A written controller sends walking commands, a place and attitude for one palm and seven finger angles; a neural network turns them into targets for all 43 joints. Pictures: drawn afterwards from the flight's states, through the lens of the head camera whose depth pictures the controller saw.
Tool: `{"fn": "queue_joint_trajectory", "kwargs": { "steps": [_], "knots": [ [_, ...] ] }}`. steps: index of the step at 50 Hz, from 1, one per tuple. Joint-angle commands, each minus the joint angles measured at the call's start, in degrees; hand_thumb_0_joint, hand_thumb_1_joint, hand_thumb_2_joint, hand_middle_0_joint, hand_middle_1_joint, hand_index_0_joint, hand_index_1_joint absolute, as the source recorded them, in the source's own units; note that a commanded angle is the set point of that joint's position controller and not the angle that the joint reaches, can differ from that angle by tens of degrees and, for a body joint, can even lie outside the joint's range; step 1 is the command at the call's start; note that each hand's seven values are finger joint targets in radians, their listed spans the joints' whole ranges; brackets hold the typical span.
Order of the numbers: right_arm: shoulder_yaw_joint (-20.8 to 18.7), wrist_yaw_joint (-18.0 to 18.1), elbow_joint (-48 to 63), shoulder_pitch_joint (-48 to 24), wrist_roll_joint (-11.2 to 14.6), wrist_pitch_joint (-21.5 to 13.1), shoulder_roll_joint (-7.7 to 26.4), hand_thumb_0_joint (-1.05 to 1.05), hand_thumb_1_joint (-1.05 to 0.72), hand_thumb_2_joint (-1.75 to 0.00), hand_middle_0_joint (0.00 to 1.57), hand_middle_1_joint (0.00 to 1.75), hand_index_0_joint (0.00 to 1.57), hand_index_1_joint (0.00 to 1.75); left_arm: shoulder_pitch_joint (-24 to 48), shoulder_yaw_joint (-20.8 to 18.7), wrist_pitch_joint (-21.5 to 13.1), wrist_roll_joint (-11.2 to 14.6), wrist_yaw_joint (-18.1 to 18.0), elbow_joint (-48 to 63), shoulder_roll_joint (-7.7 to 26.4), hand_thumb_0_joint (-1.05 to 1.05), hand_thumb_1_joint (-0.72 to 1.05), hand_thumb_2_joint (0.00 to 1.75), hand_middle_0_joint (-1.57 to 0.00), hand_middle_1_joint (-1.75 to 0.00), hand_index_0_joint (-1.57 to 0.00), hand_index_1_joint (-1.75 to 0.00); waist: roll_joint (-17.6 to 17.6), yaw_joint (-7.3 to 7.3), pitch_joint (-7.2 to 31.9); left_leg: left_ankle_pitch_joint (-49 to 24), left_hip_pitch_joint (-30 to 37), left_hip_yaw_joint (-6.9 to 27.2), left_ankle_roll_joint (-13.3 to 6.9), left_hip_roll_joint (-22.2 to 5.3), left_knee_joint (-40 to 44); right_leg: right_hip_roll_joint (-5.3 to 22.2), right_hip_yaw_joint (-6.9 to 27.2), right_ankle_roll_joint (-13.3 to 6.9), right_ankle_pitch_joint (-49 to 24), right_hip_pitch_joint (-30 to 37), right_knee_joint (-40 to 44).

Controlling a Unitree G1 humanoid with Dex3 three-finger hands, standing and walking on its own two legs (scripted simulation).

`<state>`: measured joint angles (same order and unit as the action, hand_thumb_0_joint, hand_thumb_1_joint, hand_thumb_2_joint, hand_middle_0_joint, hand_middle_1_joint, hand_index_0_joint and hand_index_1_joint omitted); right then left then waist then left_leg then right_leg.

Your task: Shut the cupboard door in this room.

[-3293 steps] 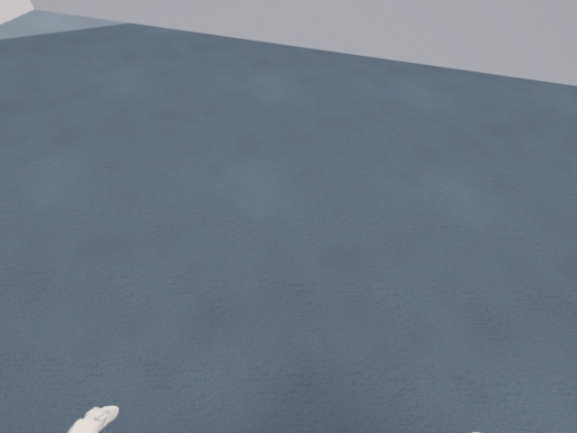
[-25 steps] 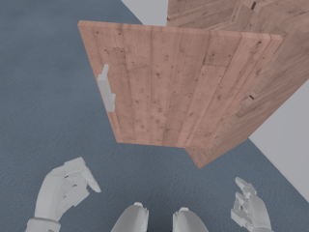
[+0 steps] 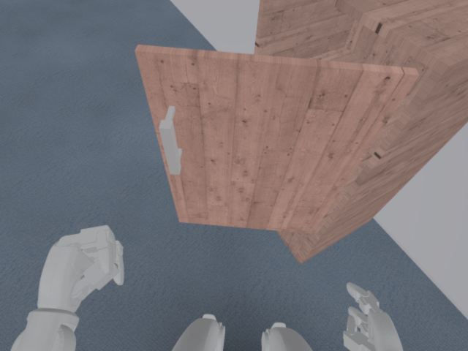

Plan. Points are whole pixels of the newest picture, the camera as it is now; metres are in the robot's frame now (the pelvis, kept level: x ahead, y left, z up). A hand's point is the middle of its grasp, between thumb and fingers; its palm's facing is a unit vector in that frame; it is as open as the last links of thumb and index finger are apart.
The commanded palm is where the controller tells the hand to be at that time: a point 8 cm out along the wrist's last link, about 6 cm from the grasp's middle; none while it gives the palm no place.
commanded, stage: raise the hand and make a fist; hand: left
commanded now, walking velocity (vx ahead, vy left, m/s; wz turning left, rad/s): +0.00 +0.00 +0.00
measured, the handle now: (173, 142) +0.48 +0.16 +0.05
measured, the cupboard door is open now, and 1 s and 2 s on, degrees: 56 56 56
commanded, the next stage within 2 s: bring the fist close to the handle in 0.30 s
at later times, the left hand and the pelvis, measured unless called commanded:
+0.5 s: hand (138, 265) +0.24 +0.16 +0.05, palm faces -0.01 -1.00 -0.03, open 3.1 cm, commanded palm +0.22 +0.22 +0.05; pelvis +0.01 -0.02 +0.00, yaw +0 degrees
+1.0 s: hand (160, 217) +0.32 +0.15 +0.04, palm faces -0.02 -1.00 -0.01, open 3.1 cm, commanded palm +0.30 +0.20 +0.05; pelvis +0.01 -0.02 +0.00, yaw +0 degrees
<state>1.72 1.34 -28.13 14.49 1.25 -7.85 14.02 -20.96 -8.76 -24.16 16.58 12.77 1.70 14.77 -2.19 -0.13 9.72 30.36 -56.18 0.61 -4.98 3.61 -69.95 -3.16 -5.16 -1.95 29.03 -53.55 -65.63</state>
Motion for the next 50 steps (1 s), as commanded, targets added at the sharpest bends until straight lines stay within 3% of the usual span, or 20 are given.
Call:
{"fn": "queue_joint_trajectory", "kwargs": {
  "steps": [1,2,3,7,9,11,14,18,20,22,26,31,34,37,40,42,45,49,50],
  "knots": [
    [-4.02,1.16,10.0,-2.22,0.73,-3.45,9.09,0.0,-0.9,-0.9,0.2,0.3,0.2,0.3,1.39,-0.66,-0.29,0.15,2.69,8.78,5.37,0.0,0.9,0.9,-1.3,-1.5,-1.3,-1.5,0.07,0.33,10.69,-7.16,10.12,7.87,5.65,-3.48,15.24,0.7,2.21,-0.87,-4.16,6.41,8.64],
    [-4.0,1.34,9.85,-2.21,0.56,-3.47,9.02,0.0,-0.9,-0.9,0.2,0.3,0.2,0.3,1.84,-2.85,-0.39,0.37,2.25,9.08,7.47,0.0,0.9,0.9,-1.3,-1.5,-1.3,-1.5,0.61,-0.06,11.2,-7.78,9.49,7.59,5.37,-3.35,14.81,0.58,2.58,-0.99,-4.47,7.35,8.65],
    [-3.97,1.41,10.03,-2.62,0.53,-3.61,8.7,0.0,-0.9,-0.9,0.2,0.3,0.2,0.3,2.94,-3.11,-1.4,0.56,1.79,12.41,7.47,0.0,0.9,0.9,-1.3,-1.5,-1.3,-1.5,-0.99,-0.64,13.41,-9.91,11.09,7.26,5.57,-3.28,14.69,0.67,2.61,-1.1,-5.62,8.2,8.15],
    [-3.72,1.12,8.96,-2.79,-0.29,-3.85,7.69,0.0,-0.9,-0.9,0.2,0.3,0.2,0.3,2.52,-6.44,-5.42,1.2,-1.47,15.37,9.13,0.0,0.9,0.9,-1.3,-1.5,-1.3,-1.5,-3.64,-1.64,13.91,-13.31,11.5,6.43,5.96,-3.11,13.43,0.36,2.89,-1.51,-7.59,8.26,7.0],
    [-3.6,0.68,8.47,-3.11,-0.36,-3.68,7.31,0.0,-0.9,-0.9,0.2,0.3,0.2,0.3,0.62,-4.15,-6.33,0.87,-1.87,12.27,6.03,0.0,0.9,0.9,-1.3,-1.5,-1.3,-1.5,-3.42,-0.99,11.71,-11.96,9.93,5.73,5.71,-3.08,12.79,0.58,3.03,-1.29,-6.47,7.04,7.03],
    [-3.64,0.41,8.2,-3.13,-0.26,-3.34,7.87,0.0,-0.9,-0.9,0.2,0.3,0.2,0.3,-0.08,-1.81,-5.74,0.5,-1.24,8.69,3.98,0.0,0.9,0.9,-1.3,-1.5,-1.3,-1.5,-1.87,0.12,9.34,-9.32,7.94,5.69,5.28,-3.08,12.35,0.62,3.1,-1.04,-4.81,5.58,7.45],
    [-3.95,0.41,8.95,-2.51,0.3,-2.87,8.55,0.0,-0.9,-0.9,0.2,0.3,0.2,0.3,-0.33,0.17,-3.28,-0.19,0.86,7.17,3.77,0.0,0.9,0.9,-1.3,-1.5,-1.3,-1.5,-0.22,0.66,10.19,-9.19,7.08,5.13,4.32,-2.98,11.89,0.99,4.03,-0.69,-5.1,7.27,8.57],
    [-4.03,1.08,9.58,-2.28,0.48,-2.77,8.27,0.0,-0.9,-0.9,0.2,0.3,0.2,0.3,2.24,-2.42,-2.18,0.55,1.79,12.12,6.92,0.0,0.9,0.9,-1.3,-1.5,-1.3,-1.5,0.46,0.01,14.63,-12.48,8.1,4.59,3.77,-2.8,11.0,1.11,5.28,-0.56,-8.65,11.39,8.76],
    [-3.7,1.23,9.63,-2.52,0.27,-2.77,7.6,0.0,-0.9,-0.9,0.2,0.3,0.2,0.3,2.83,-3.78,-3.22,0.94,0.92,14.26,7.71,0.0,0.9,0.9,-1.3,-1.5,-1.3,-1.5,-1.22,-0.41,14.45,-13.55,8.49,4.37,3.96,-2.79,10.77,1.03,5.4,-0.67,-9.74,11.56,8.38],
    [-3.36,1.45,8.34,-2.52,-0.19,-2.66,7.55,0.0,-0.9,-0.9,0.2,0.3,0.2,0.3,7.46,-5.81,-4.67,0.95,-0.59,13.92,9.56,0.0,0.9,0.9,-1.3,-1.5,-1.3,-1.5,-1.48,0.16,12.84,-12.9,6.5,4.22,3.83,-2.79,9.45,0.87,6.06,-0.8,-9.01,10.62,8.1],
    [-3.3,1.02,7.07,-2.95,-0.24,-2.73,7.6,0.0,-0.9,-0.9,0.2,0.3,0.2,0.3,9.12,-3.62,-5.37,0.34,-0.69,6.18,5.84,0.0,0.9,0.9,-1.3,-1.5,-1.3,-1.5,-0.01,1.12,10.65,-9.95,4.05,3.83,3.73,-2.86,8.01,1.22,6.69,-0.45,-5.63,7.74,8.24],
    [-3.54,0.94,8.1,-1.88,0.75,-2.12,8.41,0.0,-0.9,-0.9,0.2,0.3,0.2,0.3,10.82,0.28,-0.86,0.25,2.82,5.87,4.71,0.0,0.9,0.9,-1.3,-1.5,-1.3,-1.5,-1.75,0.9,15.57,-13.75,8.12,3.83,3.4,-2.84,9.77,1.45,6.46,-0.18,-11.03,11.77,8.97],
    [-3.52,1.27,7.77,-1.43,0.62,-1.83,8.32,0.0,-0.9,-0.9,0.2,0.3,0.2,0.3,15.9,-1.05,0.83,-0.21,1.84,7.28,6.73,0.0,0.9,0.9,-1.3,-1.5,-1.3,-1.5,-1.02,1.25,16.97,-16.29,9.52,4.0,3.21,-2.96,9.84,1.42,6.1,0.03,-14.57,12.66,8.67],
    [-3.4,1.28,7.11,-1.72,0.09,-1.39,8.06,0.0,-0.9,-0.9,0.2,0.3,0.2,0.3,17.51,-5.14,-0.35,-0.43,-1.34,6.72,9.18,0.0,0.9,0.9,-1.3,-1.5,-1.3,-1.5,-0.08,0.09,16.41,-16.66,8.67,4.02,3.56,-2.99,10.13,1.14,5.65,-0.36,-14.63,12.91,7.97],
    [-3.25,0.66,6.05,-2.09,-0.18,-0.92,7.52,0.0,-0.9,-0.9,0.2,0.3,0.2,0.3,19.66,-4.25,-1.53,-1.02,-3.47,1.16,6.27,0.0,0.9,0.9,-1.3,-1.5,-1.3,-1.5,0.87,0.6,13.6,-14.78,7.17,3.48,3.76,-2.91,10.12,1.35,5.54,-0.2,-13.02,11.25,7.95],
    [-3.4,0.42,5.76,-1.92,-0.22,-0.43,7.95,0.0,-0.9,-0.9,0.2,0.3,0.2,0.3,20.56,-4.51,-1.68,-1.55,-3.82,-2.2,6.56,0.0,0.9,0.9,-1.3,-1.5,-1.3,-1.5,1.19,0.42,13.1,-13.64,6.13,3.47,3.65,-2.85,10.36,1.29,5.84,-0.37,-11.41,11.26,8.25],
    [-3.66,0.11,5.85,-1.56,0.09,-0.06,8.22,0.0,-0.9,-0.9,0.2,0.3,0.2,0.3,23.5,0.04,-1.27,-2.68,-2.55,-3.33,3.91,0.0,0.9,0.9,-1.3,-1.5,-1.3,-1.5,-0.41,1.29,15.06,-14.83,8.81,3.36,3.6,-3.0,11.06,1.58,5.68,-0.24,-13.28,11.12,8.44],
    [-4.03,0.42,5.46,-0.61,0.31,0.06,8.54,0.0,-0.9,-0.9,0.2,0.3,0.2,0.3,28.96,1.98,-0.98,-2.97,-2.02,-0.61,3.82,0.0,0.9,0.9,-1.3,-1.5,-1.3,-1.5,-1.79,1.84,18.7,-18.64,14.03,4.23,3.8,-3.39,11.95,1.44,4.74,-0.3,-16.12,11.15,8.41],
    [-4.04,0.52,4.9,-0.42,0.24,0.16,8.57,0.0,-0.9,-0.9,0.2,0.3,0.2,0.3,30.91,1.17,-1.07,-2.94,-2.52,-1.38,4.53,0.0,0.9,0.9,-1.3,-1.5,-1.3,-1.5,-0.72,2.25,18.67,-18.15,14.04,4.41,3.83,-3.45,11.86,1.34,4.71,-0.17,-15.69,10.69,8.55]
  ]
}}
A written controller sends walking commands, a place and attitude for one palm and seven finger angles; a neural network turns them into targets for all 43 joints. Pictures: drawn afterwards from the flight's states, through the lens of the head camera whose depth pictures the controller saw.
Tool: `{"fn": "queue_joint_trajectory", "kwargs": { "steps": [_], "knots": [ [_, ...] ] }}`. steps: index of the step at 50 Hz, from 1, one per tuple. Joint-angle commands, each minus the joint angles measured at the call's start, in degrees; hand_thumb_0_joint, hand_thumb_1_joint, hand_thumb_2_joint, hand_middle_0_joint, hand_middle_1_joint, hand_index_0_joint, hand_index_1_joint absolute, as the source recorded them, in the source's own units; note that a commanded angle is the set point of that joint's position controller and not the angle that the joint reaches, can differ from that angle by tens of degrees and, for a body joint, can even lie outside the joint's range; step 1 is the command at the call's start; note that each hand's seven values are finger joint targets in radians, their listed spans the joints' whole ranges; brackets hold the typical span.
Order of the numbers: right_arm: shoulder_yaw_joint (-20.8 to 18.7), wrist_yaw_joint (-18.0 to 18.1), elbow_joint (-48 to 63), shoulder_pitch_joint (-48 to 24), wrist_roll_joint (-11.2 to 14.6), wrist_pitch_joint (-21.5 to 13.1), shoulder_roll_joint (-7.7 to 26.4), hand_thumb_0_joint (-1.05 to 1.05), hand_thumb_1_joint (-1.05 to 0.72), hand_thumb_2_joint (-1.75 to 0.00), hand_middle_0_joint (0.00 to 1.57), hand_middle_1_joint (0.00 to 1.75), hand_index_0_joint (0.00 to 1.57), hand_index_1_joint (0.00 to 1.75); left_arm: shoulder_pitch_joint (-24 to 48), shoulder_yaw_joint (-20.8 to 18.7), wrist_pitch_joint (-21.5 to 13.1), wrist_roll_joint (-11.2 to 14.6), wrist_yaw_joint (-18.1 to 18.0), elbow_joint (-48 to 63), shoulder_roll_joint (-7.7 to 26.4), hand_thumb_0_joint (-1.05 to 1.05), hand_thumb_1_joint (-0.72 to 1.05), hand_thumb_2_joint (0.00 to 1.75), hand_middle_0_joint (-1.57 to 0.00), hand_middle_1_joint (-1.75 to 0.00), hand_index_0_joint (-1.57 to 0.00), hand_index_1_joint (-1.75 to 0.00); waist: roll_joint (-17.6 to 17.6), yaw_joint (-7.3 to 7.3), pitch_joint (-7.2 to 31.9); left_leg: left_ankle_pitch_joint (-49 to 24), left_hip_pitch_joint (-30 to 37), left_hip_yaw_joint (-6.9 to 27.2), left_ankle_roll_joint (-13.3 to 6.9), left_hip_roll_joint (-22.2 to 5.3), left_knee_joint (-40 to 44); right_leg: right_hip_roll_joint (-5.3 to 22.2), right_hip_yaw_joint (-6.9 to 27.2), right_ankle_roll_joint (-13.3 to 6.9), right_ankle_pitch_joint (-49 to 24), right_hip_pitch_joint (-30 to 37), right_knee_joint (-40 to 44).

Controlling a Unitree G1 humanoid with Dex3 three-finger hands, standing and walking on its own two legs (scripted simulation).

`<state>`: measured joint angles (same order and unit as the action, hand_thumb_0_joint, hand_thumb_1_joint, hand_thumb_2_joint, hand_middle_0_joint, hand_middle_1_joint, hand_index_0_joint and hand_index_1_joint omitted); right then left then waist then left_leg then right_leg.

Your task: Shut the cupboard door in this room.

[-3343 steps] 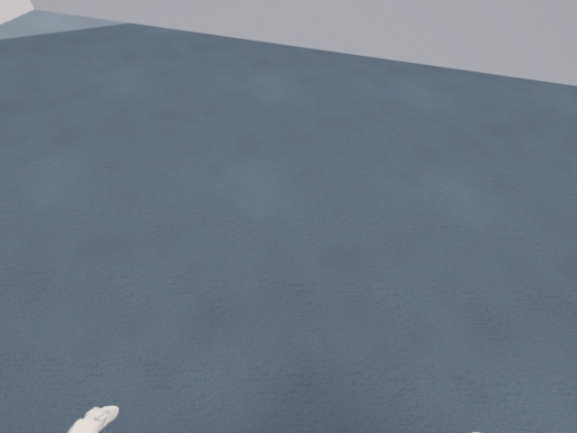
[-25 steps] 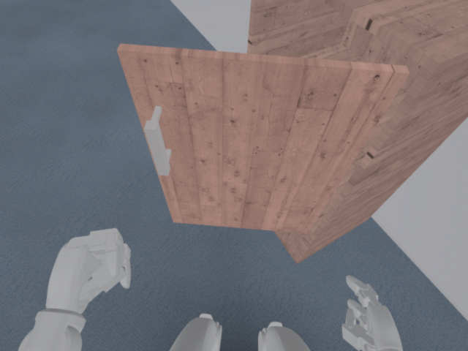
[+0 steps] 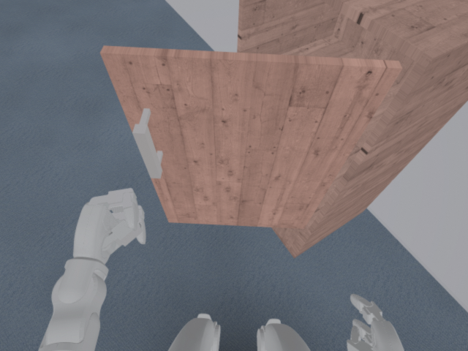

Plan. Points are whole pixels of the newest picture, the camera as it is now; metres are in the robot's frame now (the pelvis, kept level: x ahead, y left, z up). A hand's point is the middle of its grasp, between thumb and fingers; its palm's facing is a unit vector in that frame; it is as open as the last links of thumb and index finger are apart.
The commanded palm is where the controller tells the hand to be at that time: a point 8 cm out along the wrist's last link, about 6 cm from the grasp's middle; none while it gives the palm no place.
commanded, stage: bring the fist close to the handle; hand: left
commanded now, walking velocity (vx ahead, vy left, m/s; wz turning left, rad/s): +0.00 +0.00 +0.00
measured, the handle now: (151, 145) +0.46 +0.18 +0.05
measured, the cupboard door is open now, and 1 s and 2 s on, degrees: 56 56 41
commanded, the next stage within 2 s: push the door shut along its arc in 0.80 s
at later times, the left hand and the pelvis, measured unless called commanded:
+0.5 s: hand (161, 187) +0.37 +0.15 +0.05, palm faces -0.01 -1.00 +0.00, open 3.1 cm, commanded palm +0.34 +0.21 +0.05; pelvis +0.00 +0.00 +0.00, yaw -1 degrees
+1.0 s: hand (159, 191) +0.36 +0.15 +0.04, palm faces -0.02 -1.00 -0.02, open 3.1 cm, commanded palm +0.35 +0.21 +0.05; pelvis +0.00 +0.00 +0.01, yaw -1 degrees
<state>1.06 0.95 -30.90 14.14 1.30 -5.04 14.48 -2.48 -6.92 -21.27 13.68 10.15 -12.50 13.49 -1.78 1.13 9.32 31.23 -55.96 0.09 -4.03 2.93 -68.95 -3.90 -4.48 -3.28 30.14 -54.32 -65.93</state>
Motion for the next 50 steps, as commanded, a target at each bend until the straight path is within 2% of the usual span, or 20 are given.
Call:
{"fn": "queue_joint_trajectory", "kwargs": {
  "steps": [1,2,6,7,10,13,14,16,17,20,23,28,31,36,37,40,43,46,48,50],
  "knots": [
    [-3.35,1.02,7.19,-0.06,0.05,-2.57,8.07,0.0,-0.9,-0.9,0.2,0.3,0.2,0.3,13.12,-2.57,-4.35,0.04,-0.55,11.78,6.98,0.0,0.9,0.9,-1.3,-1.5,-1.3,-1.5,-0.42,0.46,18.54,-18.65,13.0,4.8,2.97,-2.73,11.01,2.07,4.04,1.06,-16.56,11.99,8.83],
    [-3.29,1.09,6.88,0.0,-0.05,-2.39,8.23,0.0,-0.9,-0.9,0.2,0.3,0.2,0.3,13.66,-3.58,-4.73,-0.15,-1.3,11.12,8.05,0.0,0.9,0.9,-1.3,-1.5,-1.3,-1.5,0.03,0.34,18.39,-19.17,12.39,4.83,2.94,-2.67,10.89,1.92,4.14,0.92,-17.01,12.37,8.63],
    [-3.15,0.54,5.86,-0.56,-0.41,-1.65,7.67,0.0,-0.9,-0.9,0.2,0.3,0.2,0.3,16.99,-3.57,-5.94,-1.09,-3.66,4.86,6.04,0.0,0.9,0.9,-1.3,-1.5,-1.3,-1.5,0.74,0.4,16.52,-16.98,11.19,4.4,3.15,-2.5,11.13,2.12,3.91,1.03,-15.13,10.75,8.44],
    [-3.25,0.5,5.59,-0.22,-0.5,-1.41,7.9,0.0,-0.9,-0.9,0.2,0.3,0.2,0.3,17.65,-5.3,-6.02,-1.26,-4.04,3.7,7.66,0.0,0.9,0.9,-1.3,-1.5,-1.3,-1.5,0.27,-0.02,16.75,-17.03,10.74,4.29,3.1,-2.46,11.06,2.06,4.1,0.85,-15.21,11.15,8.45],
    [-3.32,0.01,5.71,-0.21,-0.41,-0.81,7.8,0.0,-0.9,-0.9,0.2,0.3,0.2,0.3,20.31,-1.59,-6.06,-2.22,-3.43,1.86,4.76,0.0,0.9,0.9,-1.3,-1.5,-1.3,-1.5,-0.94,0.53,17.94,-17.84,12.78,4.2,3.29,-2.54,11.43,2.18,3.99,0.91,-15.97,10.7,8.55],
    [-3.61,0.01,5.26,0.66,-0.25,-0.35,8.39,0.0,-0.9,-0.9,0.2,0.3,0.2,0.3,24.5,-1.75,-6.03,-2.56,-2.74,0.96,6.15,0.0,0.9,0.9,-1.3,-1.5,-1.3,-1.5,-1.62,1.0,19.5,-19.55,14.68,4.5,3.48,-2.91,11.52,2.12,4.02,0.91,-17.23,10.56,8.73],
    [-3.64,-0.07,5.27,0.75,-0.15,-0.31,8.19,0.0,-0.9,-0.9,0.2,0.3,0.2,0.3,25.58,0.5,-6.08,-2.58,-2.56,1.06,3.86,0.0,0.9,0.9,-1.3,-1.5,-1.3,-1.5,-2.55,1.42,19.46,-20.45,16.86,5.06,3.83,-3.09,11.89,2.03,3.48,0.84,-16.98,9.16,8.79],
    [-3.74,-0.08,4.84,1.15,-0.08,-0.26,8.4,0.0,-0.9,-0.9,0.2,0.3,0.2,0.3,28.9,1.16,-6.22,-2.43,-2.96,0.43,3.18,0.0,0.9,0.9,-1.3,-1.5,-1.3,-1.5,-2.51,1.9,19.0,-21.02,18.76,5.98,4.29,-3.45,12.31,1.92,2.85,0.78,-16.18,7.44,8.96],
    [-3.8,0.02,4.42,1.54,-0.18,-0.27,8.64,0.0,-0.9,-0.9,0.2,0.3,0.2,0.3,30.52,1.33,-6.18,-2.34,-3.22,-0.67,3.03,0.0,0.9,0.9,-1.3,-1.5,-1.3,-1.5,-1.36,2.63,18.96,-20.8,18.4,6.12,4.02,-3.41,11.89,1.86,2.89,0.91,-16.07,7.05,9.04],
    [-3.69,0.1,3.37,1.48,-0.33,0.21,8.55,0.0,-0.9,-0.9,0.2,0.3,0.2,0.3,34.66,-1.13,-6.89,-2.9,-4.97,-5.61,4.45,0.0,0.9,0.9,-1.3,-1.5,-1.3,-1.5,1.18,2.59,17.49,-17.09,15.49,5.86,3.9,-3.23,12.08,1.98,3.07,1.06,-13.99,6.89,9.15],
    [-3.61,-0.28,3.79,1.43,-0.64,0.83,8.37,0.0,-0.9,-0.9,0.2,0.3,0.2,0.3,31.49,-4.25,-7.38,-3.78,-6.16,-9.12,6.47,0.0,0.9,0.9,-1.3,-1.5,-1.3,-1.5,0.7,0.55,19.09,-16.68,13.71,4.74,3.58,-2.52,12.24,2.1,3.69,0.88,-14.57,9.57,9.05],
    [-3.54,-0.91,4.72,2.01,-0.61,2.1,8.15,0.0,-0.9,-0.9,0.2,0.3,0.2,0.3,30.44,-5.15,-7.91,-4.28,-5.49,-9.81,7.86,0.0,0.9,0.9,-1.3,-1.5,-1.3,-1.5,-0.41,-0.29,21.13,-19.19,13.13,3.41,3.24,-2.33,12.31,2.07,4.63,0.89,-18.53,13.4,9.12],
    [-3.75,-0.96,4.35,2.26,-0.45,2.2,8.17,0.0,-0.9,-0.9,0.2,0.3,0.2,0.3,33.89,-3.03,-8.85,-3.53,-4.66,-7.64,6.14,0.0,0.9,0.9,-1.3,-1.5,-1.3,-1.5,-0.44,1.27,20.89,-19.26,14.88,3.62,3.23,-2.73,12.17,1.93,4.62,1.18,-18.28,12.17,9.73],
    [-3.96,-0.56,3.44,2.39,-0.32,1.74,8.42,0.0,-0.9,-0.9,0.2,0.3,0.2,0.3,34.08,-2.82,-10.21,-2.29,-3.74,-8.54,5.45,0.0,0.9,0.9,-1.3,-1.5,-1.3,-1.5,1.75,1.99,18.96,-17.41,13.57,3.74,2.82,-2.73,12.05,1.97,4.71,1.29,-17.07,11.78,10.28],
    [-4.03,-0.41,3.37,2.46,-0.34,1.65,8.66,0.0,-0.9,-0.9,0.2,0.3,0.2,0.3,34.05,-3.43,-10.41,-2.43,-3.57,-8.37,6.6,0.0,0.9,0.9,-1.3,-1.5,-1.3,-1.5,1.42,1.91,19.27,-17.53,13.15,3.67,2.72,-2.62,11.74,1.94,4.86,1.21,-17.27,11.91,10.04],
    [-4.01,-0.56,3.2,2.31,-0.34,1.83,8.28,0.0,-0.9,-0.9,0.2,0.3,0.2,0.3,33.58,-1.57,-10.04,-2.96,-3.24,-9.68,4.6,0.0,0.9,0.9,-1.3,-1.5,-1.3,-1.5,-0.12,1.97,18.63,-17.64,13.81,3.55,2.83,-2.55,12.05,2.19,4.76,1.23,-17.39,10.89,10.07],
    [-4.02,-0.58,3.44,2.3,-0.23,2.07,8.48,0.0,-0.9,-0.9,0.2,0.3,0.2,0.3,31.89,-3.95,-9.57,-2.78,-3.19,-9.86,6.9,0.0,0.9,0.9,-1.3,-1.5,-1.3,-1.5,0.16,0.92,19.66,-17.99,13.57,3.47,2.88,-2.49,12.26,2.19,4.9,1.11,-17.74,12.26,10.05],
    [-3.97,-0.67,4.1,1.97,-0.22,2.1,8.17,0.0,-0.9,-0.9,0.2,0.3,0.2,0.3,32.29,-2.84,-10.01,-2.79,-3.27,-7.43,5.9,0.0,0.9,0.9,-1.3,-1.5,-1.3,-1.5,-0.45,0.87,20.75,-19.21,14.96,3.4,3.0,-2.49,12.45,2.21,4.8,1.11,-18.76,12.91,9.9],
    [-3.87,-0.44,3.39,2.02,-0.2,2.01,8.38,0.0,-0.9,-0.9,0.2,0.3,0.2,0.3,36.91,-2.74,-10.24,-3.23,-3.26,-7.64,7.07,0.0,0.9,0.9,-1.3,-1.5,-1.3,-1.5,-1.26,2.04,19.82,-18.22,15.11,3.81,2.93,-2.63,11.84,2.18,4.89,1.22,-17.71,10.66,9.76],
    [-3.76,-0.15,2.36,2.24,-0.3,1.99,8.38,0.0,-0.9,-0.9,0.2,0.3,0.2,0.3,40.06,-3.96,-10.59,-3.55,-3.04,-10.81,8.56,0.0,0.9,0.9,-1.3,-1.5,-1.3,-1.5,1.15,2.94,18.45,-15.73,12.5,3.73,2.52,-2.56,11.04,2.17,5.52,1.44,-16.11,10.43,10.04]
  ]
}}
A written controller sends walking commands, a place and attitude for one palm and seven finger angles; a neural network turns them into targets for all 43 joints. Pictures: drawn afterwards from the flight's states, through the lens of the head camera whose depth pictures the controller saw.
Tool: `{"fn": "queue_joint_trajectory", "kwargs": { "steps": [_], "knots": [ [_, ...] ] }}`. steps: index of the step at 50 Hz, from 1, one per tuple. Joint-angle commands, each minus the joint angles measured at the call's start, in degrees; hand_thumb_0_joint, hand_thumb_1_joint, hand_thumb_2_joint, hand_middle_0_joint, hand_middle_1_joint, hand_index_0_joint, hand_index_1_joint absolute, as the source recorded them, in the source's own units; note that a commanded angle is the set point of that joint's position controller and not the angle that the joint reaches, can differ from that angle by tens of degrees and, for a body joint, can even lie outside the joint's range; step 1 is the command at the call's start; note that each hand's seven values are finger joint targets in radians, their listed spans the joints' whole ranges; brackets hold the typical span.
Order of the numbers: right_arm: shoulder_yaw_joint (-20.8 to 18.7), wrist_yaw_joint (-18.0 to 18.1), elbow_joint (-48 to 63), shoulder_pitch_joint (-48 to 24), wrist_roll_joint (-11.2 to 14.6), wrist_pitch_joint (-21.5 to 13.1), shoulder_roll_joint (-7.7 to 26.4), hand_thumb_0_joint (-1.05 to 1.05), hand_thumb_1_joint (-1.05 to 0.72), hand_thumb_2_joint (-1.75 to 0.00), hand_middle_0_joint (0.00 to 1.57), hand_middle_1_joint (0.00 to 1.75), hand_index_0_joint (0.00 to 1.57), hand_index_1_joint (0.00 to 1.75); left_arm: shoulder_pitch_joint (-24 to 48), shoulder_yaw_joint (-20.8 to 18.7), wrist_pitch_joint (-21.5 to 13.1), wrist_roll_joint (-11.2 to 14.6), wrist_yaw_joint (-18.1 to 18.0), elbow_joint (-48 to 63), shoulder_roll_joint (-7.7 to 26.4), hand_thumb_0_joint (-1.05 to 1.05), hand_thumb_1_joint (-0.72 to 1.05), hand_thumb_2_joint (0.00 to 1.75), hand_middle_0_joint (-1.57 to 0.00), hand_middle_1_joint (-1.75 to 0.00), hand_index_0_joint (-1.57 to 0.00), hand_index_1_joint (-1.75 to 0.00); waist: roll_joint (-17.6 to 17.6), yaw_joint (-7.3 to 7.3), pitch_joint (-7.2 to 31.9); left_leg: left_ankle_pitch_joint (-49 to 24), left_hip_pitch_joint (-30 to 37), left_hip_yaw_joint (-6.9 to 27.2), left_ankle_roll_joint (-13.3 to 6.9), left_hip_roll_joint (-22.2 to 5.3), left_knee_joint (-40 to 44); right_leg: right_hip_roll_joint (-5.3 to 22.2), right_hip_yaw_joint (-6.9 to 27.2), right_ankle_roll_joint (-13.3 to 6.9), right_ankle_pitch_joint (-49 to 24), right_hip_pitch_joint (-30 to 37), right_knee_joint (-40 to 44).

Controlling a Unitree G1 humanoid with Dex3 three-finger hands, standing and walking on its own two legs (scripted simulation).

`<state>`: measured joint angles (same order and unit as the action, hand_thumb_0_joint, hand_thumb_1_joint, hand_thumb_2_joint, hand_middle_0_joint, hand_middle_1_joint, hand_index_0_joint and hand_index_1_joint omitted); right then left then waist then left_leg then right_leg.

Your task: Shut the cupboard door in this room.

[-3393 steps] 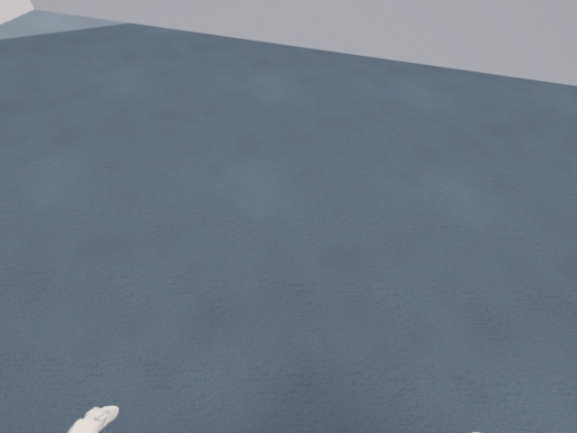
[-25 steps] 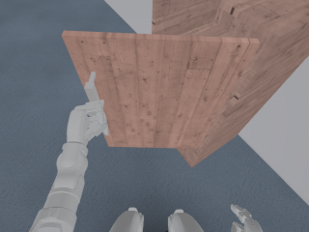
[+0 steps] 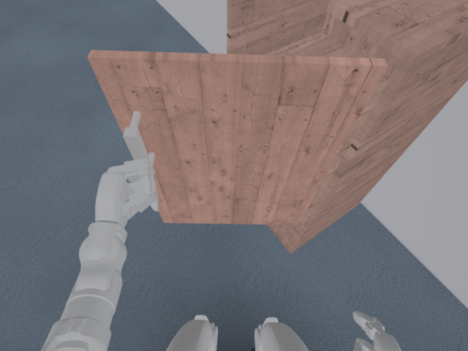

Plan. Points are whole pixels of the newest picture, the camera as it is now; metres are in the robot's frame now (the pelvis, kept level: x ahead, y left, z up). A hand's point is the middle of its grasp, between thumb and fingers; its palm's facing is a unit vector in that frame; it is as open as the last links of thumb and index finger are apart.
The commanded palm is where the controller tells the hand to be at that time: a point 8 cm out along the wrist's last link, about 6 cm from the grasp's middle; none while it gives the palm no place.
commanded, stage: push the door shut along its arc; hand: left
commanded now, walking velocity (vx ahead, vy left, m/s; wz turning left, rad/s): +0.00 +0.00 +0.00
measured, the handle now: (142, 147) +0.46 +0.19 +0.04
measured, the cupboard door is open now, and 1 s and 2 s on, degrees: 56 41 28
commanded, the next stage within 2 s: pull the fist back off the door in 1.78 s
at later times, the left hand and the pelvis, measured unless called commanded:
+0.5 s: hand (152, 162) +0.43 +0.16 +0.04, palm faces -0.13 -0.99 -0.03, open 3.1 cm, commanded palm +0.42 +0.20 +0.04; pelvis -0.01 +0.00 -0.01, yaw +0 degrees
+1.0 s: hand (178, 136) +0.49 +0.12 +0.04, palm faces -0.26 -0.97 -0.02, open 3.1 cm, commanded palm +0.49 +0.16 +0.04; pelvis -0.01 +0.01 -0.02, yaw +0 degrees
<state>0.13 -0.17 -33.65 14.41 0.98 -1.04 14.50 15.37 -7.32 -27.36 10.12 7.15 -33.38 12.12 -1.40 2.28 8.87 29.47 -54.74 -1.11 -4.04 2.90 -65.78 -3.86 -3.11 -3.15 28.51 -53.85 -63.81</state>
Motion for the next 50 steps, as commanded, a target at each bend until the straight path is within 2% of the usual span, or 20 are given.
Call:
{"fn": "queue_joint_trajectory", "kwargs": {
  "steps": [1,3,5,7,9,17,20,22,23,26,30,31,34,38,41,42,45,46,48,50],
  "knots": [
    [-2.66,1.15,4.99,1.84,0.03,-2.04,8.35,0.0,-0.9,-0.9,0.2,0.3,0.2,0.3,24.02,-3.53,-4.58,-0.06,0.43,8.13,10.17,0.0,0.9,0.9,-1.3,-1.5,-1.3,-1.5,1.81,2.36,17.57,-12.46,9.34,4.7,2.29,-2.33,7.62,2.24,4.58,1.42,-13.46,10.1,8.24],
    [-2.42,1.56,4.6,1.81,0.18,-2.03,8.5,0.0,-0.9,-0.9,0.2,0.3,0.2,0.3,28.39,-4.75,-4.71,-0.32,1.28,5.47,12.45,0.0,0.9,0.9,-1.3,-1.5,-1.3,-1.5,1.05,2.56,17.21,-10.79,7.87,4.58,2.19,-2.24,7.35,2.44,5.14,1.35,-11.92,9.8,8.23],
    [-2.5,1.44,4.45,2.0,0.2,-2.4,8.48,0.0,-0.9,-0.9,0.2,0.3,0.2,0.3,29.65,-3.62,-4.55,0.14,2.43,4.28,10.73,0.0,0.9,0.9,-1.3,-1.5,-1.3,-1.5,-1.76,2.2,20.19,-11.92,10.53,4.87,2.44,-2.09,7.34,2.37,4.85,1.12,-12.48,9.22,7.82],
    [-2.66,1.46,4.31,3.03,0.34,-2.31,9.08,0.0,-0.9,-0.9,0.2,0.3,0.2,0.3,29.24,-5.08,-3.7,0.66,3.96,1.87,12.73,0.0,0.9,0.9,-1.3,-1.5,-1.3,-1.5,-2.12,1.94,22.69,-14.44,11.7,5.02,2.56,-2.22,6.89,2.17,4.64,0.95,-14.81,9.82,7.29],
    [-2.65,1.35,4.03,3.76,0.55,-2.13,8.93,0.0,-0.9,-0.9,0.2,0.3,0.2,0.3,31.56,-3.77,-2.98,0.93,5.64,0.7,11.75,0.0,0.9,0.9,-1.3,-1.5,-1.3,-1.5,-2.78,2.42,24.19,-17.01,13.05,5.22,2.72,-2.39,6.67,2.31,4.46,1.05,-17.16,9.66,6.86],
    [-2.51,1.58,2.94,5.95,0.82,-1.82,9.58,0.0,-0.9,-0.9,0.2,0.3,0.2,0.3,40.32,-6.34,-2.94,1.87,9.2,-5.58,15.76,0.0,0.9,0.9,-1.3,-1.5,-1.3,-1.5,0.51,3.87,22.62,-14.97,8.03,5.11,1.95,-2.27,5.34,2.41,5.52,1.08,-16.22,10.53,7.12],
    [-2.6,1.31,2.2,6.63,0.81,-1.68,9.65,0.0,-0.9,-0.9,0.2,0.3,0.2,0.3,43.59,-5.36,-3.4,1.5,10.35,-8.25,15.25,0.0,0.9,0.9,-1.3,-1.5,-1.3,-1.5,-1.8,4.59,23.12,-15.16,9.61,5.58,2.17,-2.45,5.11,2.31,5.02,0.98,-15.34,7.77,6.57],
    [-2.62,1.38,1.87,7.43,0.73,-1.53,10.23,0.0,-0.9,-0.9,0.2,0.3,0.2,0.3,45.71,-6.63,-3.64,1.24,10.99,-9.93,17.62,0.0,0.9,0.9,-1.3,-1.5,-1.3,-1.5,-2.16,4.7,23.45,-15.19,9.18,5.88,2.11,-2.49,4.72,2.14,4.97,0.75,-14.83,7.09,6.15],
    [-2.56,1.3,1.57,7.47,0.88,-1.45,10.16,0.0,-0.9,-0.9,0.2,0.3,0.2,0.3,47.82,-5.36,-3.58,1.13,11.35,-10.76,16.62,0.0,0.9,0.9,-1.3,-1.5,-1.3,-1.5,-2.89,5.52,23.06,-14.67,9.8,6.02,2.13,-2.56,4.78,2.18,4.74,0.83,-14.04,5.56,6.31],
    [-2.92,1.0,1.18,8.33,0.88,-1.4,10.72,0.0,-0.9,-0.9,0.2,0.3,0.2,0.3,50.92,-3.84,-3.66,0.82,12.09,-11.67,15.41,0.0,0.9,0.9,-1.3,-1.5,-1.3,-1.5,-5.9,5.84,24.35,-15.09,14.09,7.57,2.73,-2.92,5.51,1.87,3.46,0.43,-12.06,1.43,5.78],
    [-3.21,0.84,0.15,9.73,0.74,-1.25,11.42,0.0,-0.9,-0.9,0.2,0.3,0.2,0.3,54.91,-3.13,-3.31,0.54,12.21,-14.14,15.07,0.0,0.9,0.9,-1.3,-1.5,-1.3,-1.5,-4.7,7.34,25.55,-14.83,16.02,9.16,2.85,-3.38,5.49,1.64,2.61,0.51,-10.55,-1.71,5.54],
    [-3.13,0.78,0.09,9.98,0.68,-1.22,11.57,0.0,-0.9,-0.9,0.2,0.3,0.2,0.3,54.75,-4.44,-3.04,0.36,12.07,-15.44,16.46,0.0,0.9,0.9,-1.3,-1.5,-1.3,-1.5,-5.06,6.91,24.98,-14.56,15.17,9.15,2.88,-3.28,5.57,1.59,2.61,0.38,-10.2,-1.49,5.47],
    [-3.05,0.68,-0.05,10.66,0.54,-0.98,11.76,0.0,-0.9,-0.9,0.2,0.3,0.2,0.3,58.1,-5.02,-3.05,-0.08,11.7,-16.68,17.45,0.0,0.9,0.9,-1.3,-1.5,-1.3,-1.5,-3.49,7.83,25.01,-14.16,14.14,9.33,2.6,-3.29,5.33,1.52,2.62,0.49,-9.97,-1.65,5.4],
    [-3.21,0.2,-0.12,11.59,0.19,-0.88,11.98,0.0,-0.9,-0.9,0.2,0.3,0.2,0.3,59.89,-4.28,-4.05,-0.99,11.76,-16.16,17.14,0.0,0.9,0.9,-1.3,-1.5,-1.3,-1.5,-7.39,7.68,28.16,-18.9,18.98,10.89,3.69,-3.79,5.13,1.39,1.94,0.16,-11.57,-4.53,4.09],
    [-3.23,-0.18,-0.5,12.16,0.19,-0.23,12.05,0.0,-0.9,-0.9,0.2,0.3,0.2,0.3,61.25,-2.74,-3.3,-1.46,11.85,-18.78,15.62,0.0,0.9,0.9,-1.3,-1.5,-1.3,-1.5,-6.7,9.15,25.72,-17.45,18.82,11.35,3.7,-4.12,5.16,1.25,1.69,0.35,-10.55,-6.66,4.51],
    [-3.26,-0.06,-0.62,12.88,0.07,-0.17,12.42,0.0,-0.9,-0.9,0.2,0.3,0.2,0.3,62.75,-4.31,-3.37,-1.67,11.55,-19.29,17.53,0.0,0.9,0.9,-1.3,-1.5,-1.3,-1.5,-6.05,9.24,25.67,-17.9,18.71,12.09,3.7,-4.27,5.07,1.22,1.47,0.17,-10.55,-7.31,4.0],
    [-3.04,-0.23,-0.92,13.03,0.03,0.15,12.47,0.0,-0.9,-0.9,0.2,0.3,0.2,0.3,65.46,-3.57,-2.23,-2.21,11.27,-22.06,16.95,0.0,0.9,0.9,-1.3,-1.5,-1.3,-1.5,-5.79,10.58,23.68,-14.73,16.55,11.92,3.27,-4.25,4.92,1.2,1.65,0.4,-9.23,-8.5,4.39],
    [-2.92,-0.17,-1.01,13.34,-0.05,0.25,12.65,0.0,-0.9,-0.9,0.2,0.3,0.2,0.3,65.99,-4.95,-1.91,-2.46,11.08,-23.31,18.87,0.0,0.9,0.9,-1.3,-1.5,-1.3,-1.5,-5.01,10.59,23.16,-13.7,15.17,11.71,3.01,-4.17,4.74,1.16,1.72,0.34,-8.76,-7.96,4.37],
    [-2.82,-0.12,-0.81,13.78,-0.22,0.05,12.78,0.0,-0.9,-0.9,0.2,0.3,0.2,0.3,68.18,-6.23,-2.09,-2.62,11.25,-22.47,20.72,0.0,0.9,0.9,-1.3,-1.5,-1.3,-1.5,-6.94,10.29,26.17,-16.67,16.31,11.78,3.1,-4.08,3.79,1.16,1.82,0.16,-10.07,-7.85,3.54],
    [-2.6,-0.22,-0.8,14.1,-0.35,0.2,12.69,0.0,-0.9,-0.9,0.2,0.3,0.2,0.3,68.52,-6.6,-1.54,-2.87,11.62,-23.88,21.47,0.0,0.9,0.9,-1.3,-1.5,-1.3,-1.5,-6.3,10.9,26.83,-16.92,14.65,11.05,2.73,-3.99,2.91,1.03,2.04,0.31,-10.43,-7.05,3.68]
  ]
}}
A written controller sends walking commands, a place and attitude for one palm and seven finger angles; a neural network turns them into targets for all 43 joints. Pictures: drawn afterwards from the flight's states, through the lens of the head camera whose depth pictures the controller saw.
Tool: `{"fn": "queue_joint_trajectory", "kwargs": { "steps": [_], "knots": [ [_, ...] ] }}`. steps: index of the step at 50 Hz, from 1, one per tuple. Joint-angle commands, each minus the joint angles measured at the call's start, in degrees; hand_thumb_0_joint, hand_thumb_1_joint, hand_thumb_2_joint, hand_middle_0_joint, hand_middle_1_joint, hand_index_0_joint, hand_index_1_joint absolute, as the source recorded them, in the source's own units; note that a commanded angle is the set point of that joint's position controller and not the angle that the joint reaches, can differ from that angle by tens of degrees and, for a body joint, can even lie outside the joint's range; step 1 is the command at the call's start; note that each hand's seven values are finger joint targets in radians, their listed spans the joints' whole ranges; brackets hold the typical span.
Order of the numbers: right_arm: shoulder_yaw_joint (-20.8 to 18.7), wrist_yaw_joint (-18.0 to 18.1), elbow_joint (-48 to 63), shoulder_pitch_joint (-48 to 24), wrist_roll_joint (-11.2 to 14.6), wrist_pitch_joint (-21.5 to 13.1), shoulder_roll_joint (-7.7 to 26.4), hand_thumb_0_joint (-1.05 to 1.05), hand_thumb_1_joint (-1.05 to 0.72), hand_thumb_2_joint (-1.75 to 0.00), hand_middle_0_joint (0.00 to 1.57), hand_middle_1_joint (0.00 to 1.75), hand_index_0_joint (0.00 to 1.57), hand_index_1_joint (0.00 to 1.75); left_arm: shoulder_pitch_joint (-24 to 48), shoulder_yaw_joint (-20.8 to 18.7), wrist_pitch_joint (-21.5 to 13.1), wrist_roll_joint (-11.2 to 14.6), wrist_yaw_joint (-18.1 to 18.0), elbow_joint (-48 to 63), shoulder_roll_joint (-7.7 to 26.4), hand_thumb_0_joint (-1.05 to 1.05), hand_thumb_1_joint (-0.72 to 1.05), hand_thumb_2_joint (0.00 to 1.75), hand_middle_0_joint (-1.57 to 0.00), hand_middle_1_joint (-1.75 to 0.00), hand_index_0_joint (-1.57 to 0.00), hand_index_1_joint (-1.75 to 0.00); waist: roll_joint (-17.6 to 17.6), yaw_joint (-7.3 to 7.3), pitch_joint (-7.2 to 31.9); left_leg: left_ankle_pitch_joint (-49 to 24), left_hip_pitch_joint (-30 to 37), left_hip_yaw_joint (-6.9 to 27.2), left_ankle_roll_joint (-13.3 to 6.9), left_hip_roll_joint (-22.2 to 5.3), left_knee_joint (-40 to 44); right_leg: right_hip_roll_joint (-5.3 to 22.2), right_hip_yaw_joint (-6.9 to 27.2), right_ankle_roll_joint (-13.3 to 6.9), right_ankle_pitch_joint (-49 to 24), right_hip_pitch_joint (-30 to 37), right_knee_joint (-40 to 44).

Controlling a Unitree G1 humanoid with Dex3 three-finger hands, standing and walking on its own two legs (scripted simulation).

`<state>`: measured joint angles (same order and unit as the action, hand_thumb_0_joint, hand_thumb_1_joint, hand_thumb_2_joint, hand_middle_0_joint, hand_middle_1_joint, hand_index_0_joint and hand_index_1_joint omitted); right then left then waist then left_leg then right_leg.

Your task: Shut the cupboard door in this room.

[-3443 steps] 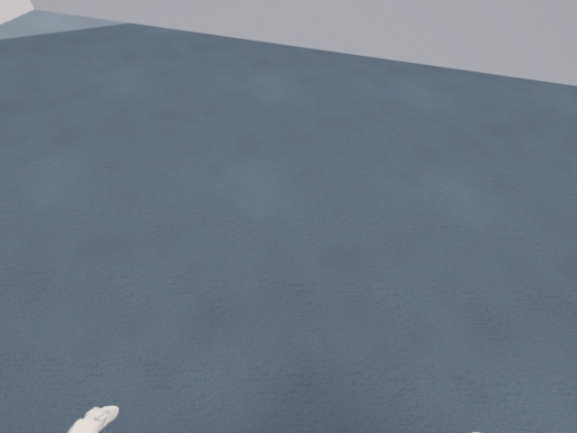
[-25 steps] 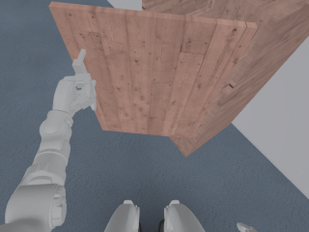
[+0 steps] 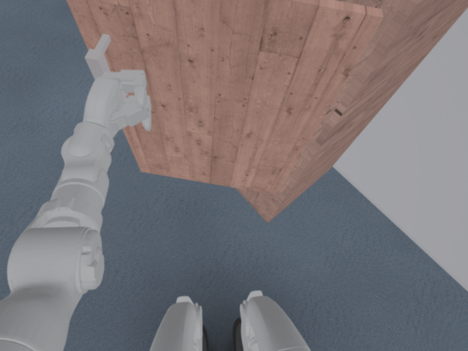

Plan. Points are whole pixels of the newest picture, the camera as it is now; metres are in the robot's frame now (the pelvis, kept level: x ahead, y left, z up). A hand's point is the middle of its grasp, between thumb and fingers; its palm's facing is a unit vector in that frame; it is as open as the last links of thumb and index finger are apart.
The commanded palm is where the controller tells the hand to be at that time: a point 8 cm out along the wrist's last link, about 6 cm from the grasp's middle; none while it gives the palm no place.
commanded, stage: push the door shut along its arc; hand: left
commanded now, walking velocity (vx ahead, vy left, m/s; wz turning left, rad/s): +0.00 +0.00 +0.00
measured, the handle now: (111, 78) +0.57 +0.18 +0.06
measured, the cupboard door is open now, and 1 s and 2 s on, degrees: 41 28 28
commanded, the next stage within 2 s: pull the fist back off the door in 0.78 s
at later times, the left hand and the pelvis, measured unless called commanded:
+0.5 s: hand (173, 82) +0.56 +0.07 +0.07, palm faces -0.35 -0.94 -0.03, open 3.0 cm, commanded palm +0.56 +0.11 +0.06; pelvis +0.01 -0.02 -0.01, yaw -2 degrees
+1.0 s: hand (181, 65) +0.60 +0.06 +0.07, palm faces -0.13 -0.98 +0.13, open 3.2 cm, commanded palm +0.58 +0.07 +0.06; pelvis +0.00 -0.03 -0.03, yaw -1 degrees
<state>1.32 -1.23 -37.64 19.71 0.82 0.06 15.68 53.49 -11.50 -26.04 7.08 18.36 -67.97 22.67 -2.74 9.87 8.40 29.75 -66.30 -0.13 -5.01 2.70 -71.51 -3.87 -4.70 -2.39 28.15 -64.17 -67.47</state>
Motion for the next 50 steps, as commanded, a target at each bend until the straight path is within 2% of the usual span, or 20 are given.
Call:
{"fn": "queue_joint_trajectory", "kwargs": {
  "steps": [1,4,6,7,8,9,12,13,17,25,28,31,32,35,39,44,45,46,48,50],
  "knots": [
    [-3.74,0.85,3.09,9.17,-0.29,-0.87,11.51,0.0,-0.9,-0.9,0.2,0.3,0.2,0.3,31.69,-2.16,-2.79,-0.25,0.69,10.78,11.22,0.0,0.9,0.9,-1.3,-1.5,-1.3,-1.5,-4.76,3.76,27.93,-17.88,25.89,10.0,3.55,-3.8,7.99,0.95,3.75,-0.38,-10.63,3.49,7.05],
    [-3.6,0.74,2.94,9.61,-0.29,-0.82,11.43,0.0,-0.9,-0.9,0.2,0.3,0.2,0.3,33.45,-0.74,-2.27,-0.68,1.81,10.11,10.51,0.0,0.9,0.9,-1.3,-1.5,-1.3,-1.5,-7.46,4.17,28.47,-19.89,26.75,10.09,3.74,-3.99,7.1,0.85,3.63,-0.44,-11.43,1.85,6.45],
    [-3.87,0.67,2.96,10.21,-0.35,-0.71,11.59,0.0,-0.9,-0.9,0.2,0.3,0.2,0.3,34.02,-0.7,-1.72,-0.76,2.48,11.33,10.74,0.0,0.9,0.9,-1.3,-1.5,-1.3,-1.5,-8.26,4.21,31.2,-22.44,28.88,10.3,3.84,-4.08,6.47,0.77,3.68,-0.46,-12.91,1.72,6.26],
    [-3.87,0.69,3.15,10.72,-0.37,-0.73,11.53,0.0,-0.9,-0.9,0.2,0.3,0.2,0.3,34.2,-0.69,-1.69,-0.57,2.88,11.6,10.65,0.0,0.9,0.9,-1.3,-1.5,-1.3,-1.5,-10.3,3.84,32.5,-24.94,31.0,11.02,4.27,-4.3,6.48,0.75,3.39,-0.63,-13.44,0.7,5.65],
    [-3.93,0.64,2.72,10.67,-0.42,-0.6,11.59,0.0,-0.9,-0.9,0.2,0.3,0.2,0.3,35.43,0.71,-1.12,-0.55,3.22,11.79,9.24,0.0,0.9,0.9,-1.3,-1.5,-1.3,-1.5,-9.71,4.66,32.62,-25.69,31.94,11.43,4.42,-4.56,6.34,0.75,3.23,-0.37,-13.87,-0.09,5.83],
    [-3.86,0.66,2.54,10.9,-0.31,-0.41,11.56,0.0,-0.9,-0.9,0.2,0.3,0.2,0.3,34.33,-0.21,-0.19,-0.46,3.4,10.11,9.92,0.0,0.9,0.9,-1.3,-1.5,-1.3,-1.5,-9.37,4.24,31.73,-25.38,30.93,11.02,4.2,-4.49,6.26,0.63,3.24,-0.41,-13.81,0.34,6.05],
    [-3.48,0.92,2.51,12.02,-0.34,-0.32,11.67,0.0,-0.9,-0.9,0.2,0.3,0.2,0.3,37.67,-1.58,1.53,-0.38,3.21,9.41,11.99,0.0,0.9,0.9,-1.3,-1.5,-1.3,-1.5,-7.01,5.68,30.25,-23.84,27.35,10.12,3.15,-4.14,5.7,0.39,3.4,-0.27,-14.08,1.69,6.18],
    [-3.45,0.93,2.64,11.99,-0.39,-0.28,11.71,0.0,-0.9,-0.9,0.2,0.3,0.2,0.3,36.86,-3.71,1.82,-0.64,2.97,9.09,14.24,0.0,0.9,0.9,-1.3,-1.5,-1.3,-1.5,-7.44,4.52,30.95,-24.02,26.74,9.71,3.26,-4.11,5.68,0.45,3.54,-0.34,-14.39,2.93,6.07],
    [-3.02,0.86,3.19,12.59,-0.61,-0.45,11.34,0.0,-0.9,-0.9,0.2,0.3,0.2,0.3,36.35,-6.79,1.93,-1.21,2.73,9.5,18.18,0.0,0.9,0.9,-1.3,-1.5,-1.3,-1.5,-7.03,3.92,33.16,-25.47,23.18,7.95,2.72,-3.58,4.3,0.14,4.34,-0.46,-17.77,7.04,5.19],
    [-3.14,0.95,2.66,13.12,-0.46,-0.83,11.2,0.0,-0.9,-0.9,0.2,0.3,0.2,0.3,40.36,-3.73,3.8,-2.14,4.88,7.79,16.64,0.0,0.9,0.9,-1.3,-1.5,-1.3,-1.5,-5.85,6.19,31.18,-22.81,18.64,6.43,1.94,-3.47,2.42,-0.14,5.64,0.18,-18.46,7.92,5.86],
    [-3.24,1.36,1.9,13.04,-0.41,-1.47,11.23,0.0,-0.9,-0.9,0.2,0.3,0.2,0.3,43.9,-1.19,4.22,-1.94,6.49,9.28,14.88,0.0,0.9,0.9,-1.3,-1.5,-1.3,-1.5,-8.86,6.88,34.03,-24.77,21.79,6.84,2.0,-3.45,1.63,-0.03,5.48,-0.02,-19.5,5.92,5.24],
    [-3.01,1.68,0.85,13.46,-0.48,-1.93,11.42,0.0,-0.9,-0.9,0.2,0.3,0.2,0.3,45.65,-0.97,5.79,-1.7,7.29,7.05,15.21,0.0,0.9,0.9,-1.3,-1.5,-1.3,-1.5,-7.66,7.98,32.04,-22.82,20.19,6.72,1.73,-3.47,1.03,-0.24,5.4,0.04,-17.52,4.78,5.8],
    [-2.94,1.81,0.67,13.6,-0.62,-2.39,11.3,0.0,-0.9,-0.9,0.2,0.3,0.2,0.3,48.24,0.08,5.75,-1.29,7.5,8.21,13.95,0.0,0.9,0.9,-1.3,-1.5,-1.3,-1.5,-9.0,8.68,32.1,-23.4,20.85,6.74,1.47,-3.36,0.7,-0.31,5.37,-0.13,-17.67,3.59,5.57],
    [-2.92,2.05,0.02,13.36,-0.68,-3.16,11.48,0.0,-0.9,-0.9,0.2,0.3,0.2,0.3,49.7,0.29,6.74,-1.12,8.03,7.3,14.01,0.0,0.9,0.9,-1.3,-1.5,-1.3,-1.5,-8.46,9.11,32.93,-22.22,19.77,6.66,1.46,-3.32,-0.01,-0.3,5.68,0.01,-16.55,3.6,5.69],
    [-2.65,2.35,-0.99,13.24,-1.05,-4.22,11.54,0.0,-0.9,-0.9,0.2,0.3,0.2,0.3,52.6,0.55,7.5,-1.3,8.4,6.79,14.37,0.0,0.9,0.9,-1.3,-1.5,-1.3,-1.5,-10.91,9.55,33.72,-22.6,19.41,6.42,1.43,-3.26,-1.32,-0.36,5.78,-0.22,-16.42,2.6,4.98],
    [-2.47,2.58,-1.83,13.12,-1.21,-5.23,11.64,0.0,-0.9,-0.9,0.2,0.3,0.2,0.3,54.78,1.91,8.78,-1.92,8.62,4.71,13.12,0.0,0.9,0.9,-1.3,-1.5,-1.3,-1.5,-11.38,10.56,33.17,-21.78,18.59,6.46,1.34,-3.25,-2.15,-0.56,5.47,-0.24,-15.06,0.56,4.55],
    [-1.72,1.84,0.54,16.93,-2.22,-4.96,10.4,0.0,-0.9,-0.9,0.2,0.3,0.2,0.3,53.22,-11.97,10.0,2.13,-3.0,4.17,17.73,0.0,0.9,0.9,-1.3,-1.5,-1.3,-1.5,-10.67,7.61,32.91,-20.49,14.92,7.24,1.95,-4.5,-0.78,0.0,5.58,-0.27,-14.43,2.77,4.94],
    [-1.69,0.67,1.01,16.43,-2.68,-4.7,10.09,0.0,-0.9,-0.9,0.2,0.3,0.2,0.3,50.07,-9.42,10.62,0.37,-8.55,2.11,14.57,0.0,0.9,0.9,-1.3,-1.5,-1.3,-1.5,-10.86,7.65,32.55,-19.97,13.78,7.26,2.49,-4.48,0.09,0.3,5.84,-0.07,-14.11,3.81,4.82],
    [-2.47,-0.99,1.57,16.99,-3.81,-4.23,9.6,0.0,-0.9,-0.9,0.2,0.3,0.2,0.3,47.66,-9.77,9.54,-0.29,-15.13,4.17,10.39,0.0,0.9,0.9,-1.3,-1.5,-1.3,-1.5,-10.18,6.97,34.88,-22.02,15.78,7.52,2.86,-4.46,0.57,0.56,5.16,0.26,-15.66,3.99,3.99],
    [-3.15,-2.81,2.29,17.41,-5.05,-3.72,9.1,0.0,-0.9,-0.9,0.2,0.3,0.2,0.3,45.41,-9.83,6.25,-2.82,-22.49,9.55,8.1,0.0,0.9,0.9,-1.3,-1.5,-1.3,-1.5,-12.56,4.99,39.14,-25.04,19.64,7.09,3.45,-4.22,1.09,0.55,4.66,0.49,-18.54,4.86,3.67]
  ]
}}
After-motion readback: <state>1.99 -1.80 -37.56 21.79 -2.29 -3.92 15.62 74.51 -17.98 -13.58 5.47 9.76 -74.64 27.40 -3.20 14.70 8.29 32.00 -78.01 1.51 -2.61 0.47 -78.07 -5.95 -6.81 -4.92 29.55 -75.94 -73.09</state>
